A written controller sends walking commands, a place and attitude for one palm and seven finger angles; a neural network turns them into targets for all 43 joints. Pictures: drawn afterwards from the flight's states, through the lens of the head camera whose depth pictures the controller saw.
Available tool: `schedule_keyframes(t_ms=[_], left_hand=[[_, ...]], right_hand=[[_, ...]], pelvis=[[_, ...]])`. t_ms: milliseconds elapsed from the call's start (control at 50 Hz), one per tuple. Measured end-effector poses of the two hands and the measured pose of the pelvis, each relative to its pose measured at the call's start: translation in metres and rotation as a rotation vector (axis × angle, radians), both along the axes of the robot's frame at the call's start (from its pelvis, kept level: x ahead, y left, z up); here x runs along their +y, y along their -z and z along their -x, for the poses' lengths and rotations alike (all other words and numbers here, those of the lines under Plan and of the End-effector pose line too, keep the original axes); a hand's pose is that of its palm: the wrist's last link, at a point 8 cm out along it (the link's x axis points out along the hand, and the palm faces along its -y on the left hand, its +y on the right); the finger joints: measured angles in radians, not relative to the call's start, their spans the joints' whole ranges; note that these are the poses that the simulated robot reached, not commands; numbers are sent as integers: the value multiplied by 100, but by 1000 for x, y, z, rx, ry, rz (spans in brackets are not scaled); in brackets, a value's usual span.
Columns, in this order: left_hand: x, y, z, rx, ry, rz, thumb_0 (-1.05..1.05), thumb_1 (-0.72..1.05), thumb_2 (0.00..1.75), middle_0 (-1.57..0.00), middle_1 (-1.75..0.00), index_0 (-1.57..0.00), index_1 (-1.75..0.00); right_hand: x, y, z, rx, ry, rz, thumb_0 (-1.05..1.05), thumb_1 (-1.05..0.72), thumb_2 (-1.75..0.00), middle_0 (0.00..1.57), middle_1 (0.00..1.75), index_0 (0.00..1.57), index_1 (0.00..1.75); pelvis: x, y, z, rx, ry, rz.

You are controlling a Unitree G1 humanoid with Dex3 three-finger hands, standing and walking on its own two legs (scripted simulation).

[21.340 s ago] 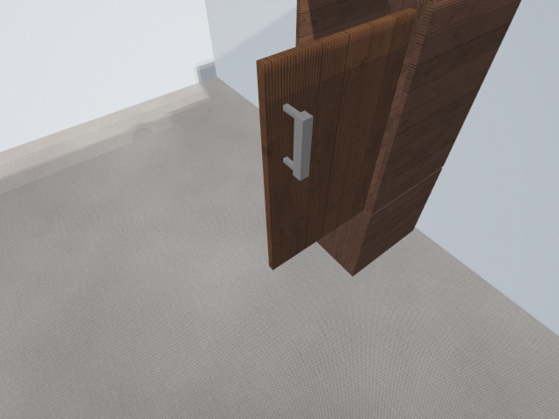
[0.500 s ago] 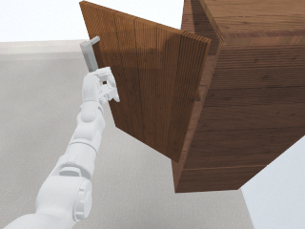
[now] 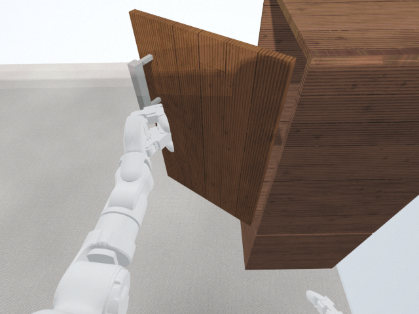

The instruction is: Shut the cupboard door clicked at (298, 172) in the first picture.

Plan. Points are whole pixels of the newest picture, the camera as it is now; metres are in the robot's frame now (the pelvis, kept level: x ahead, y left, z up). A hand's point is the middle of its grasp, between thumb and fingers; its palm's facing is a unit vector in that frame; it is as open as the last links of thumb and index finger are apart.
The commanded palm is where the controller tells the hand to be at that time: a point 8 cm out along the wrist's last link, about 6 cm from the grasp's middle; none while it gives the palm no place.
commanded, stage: draw the hand back to the body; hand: left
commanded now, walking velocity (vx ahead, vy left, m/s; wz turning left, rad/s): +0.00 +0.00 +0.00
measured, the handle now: (147, 85) +0.61 +0.15 +0.12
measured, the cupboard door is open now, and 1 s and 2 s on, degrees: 54 54 54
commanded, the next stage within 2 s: step back with the hand held close in 1.48 s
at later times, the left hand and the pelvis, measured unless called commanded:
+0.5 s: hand (104, 178) +0.30 +0.17 +0.15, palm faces +0.10 -0.98 -0.15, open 3.1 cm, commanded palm +0.27 +0.22 +0.16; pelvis +0.01 +0.01 +0.01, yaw +1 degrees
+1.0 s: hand (4, 219) +0.23 +0.27 +0.17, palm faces +0.37 -0.84 -0.39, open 5.3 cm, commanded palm +0.17 +0.32 +0.19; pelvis +0.03 +0.03 +0.02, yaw +2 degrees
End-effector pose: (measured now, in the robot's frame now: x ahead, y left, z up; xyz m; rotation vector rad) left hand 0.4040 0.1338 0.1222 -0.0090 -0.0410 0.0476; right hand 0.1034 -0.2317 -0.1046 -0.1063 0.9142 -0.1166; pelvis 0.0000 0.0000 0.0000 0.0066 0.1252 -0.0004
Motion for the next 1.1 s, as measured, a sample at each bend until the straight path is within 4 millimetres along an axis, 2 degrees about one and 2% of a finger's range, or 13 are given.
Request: schedule_keyframes(t_ms=[100,180,240,340,420,460,560,660,780,940,1100], left_hand=[[20,-2,21,-29,-8,-11,2,90,90,-130,-150,-130,-150],[37,-2,43,-18,-6,-25,2,90,90,-130,-150,-130,-150],[46,-7,60,-23,-2,-27,2,90,90,-130,-150,-130,-150],[60,-19,84,-38,3,-32,2,90,90,-130,-150,-130,-150],[73,-25,102,-27,0,-47,2,90,90,-127,-148,-128,-147],[78,-30,112,-41,-22,-115,2,90,90,-125,-145,-125,-145],[94,-39,144,-83,-85,-217,2,90,90,-115,-134,-116,-134],[115,-40,166,-70,-164,-265,2,90,90,-103,-121,-104,-121],[137,-48,182,-65,-234,-324,2,90,90,-88,-104,-88,-104],[165,-60,204,-67,-301,-404,2,90,90,-66,-80,-66,-80],[194,-72,237,-59,-389,-491,2,90,90,-44,-56,-45,-56]], right_hand=[[-1,0,8,14,30,-8,1,-91,-90,20,30,20,29],[-4,-5,0,3,31,10,1,-91,-90,20,30,20,29],[-5,-11,-15,-36,19,29,1,-91,-90,20,30,20,29],[1,-29,-53,-147,-17,46,2,-91,-90,20,30,20,29],[12,-46,-84,-247,-57,39,2,-91,-90,20,30,20,29],[19,-54,-98,-286,-83,39,1,-91,-90,20,30,20,29],[40,-61,-115,-301,-143,27,1,-91,-90,20,30,20,29],[55,-54,-114,-248,-183,14,1,-91,-90,20,30,20,29],[62,-41,-101,-181,-180,1,1,-91,-90,20,30,20,29],[53,-33,-86,-131,-130,16,1,-91,-90,20,30,20,30],[41,-39,-88,-156,-105,52,2,-91,-90,20,30,20,29]], pelvis=[[2,-3,-6,-21,17,0],[3,-6,-8,-48,10,5],[5,-7,-9,-66,1,8],[7,-10,-10,-92,-11,10],[9,-11,-12,-111,-19,11],[10,-13,-12,-123,-23,11],[13,-17,-15,-144,-29,12],[16,-20,-16,-160,-37,15],[22,-22,-20,-167,-36,17],[27,-23,-24,-164,-28,22],[30,-22,-25,-162,-28,27]])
